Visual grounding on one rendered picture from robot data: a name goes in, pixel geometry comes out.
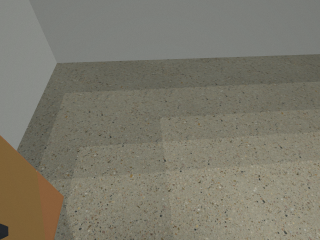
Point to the cupboard door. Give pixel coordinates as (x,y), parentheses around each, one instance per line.
(20,203)

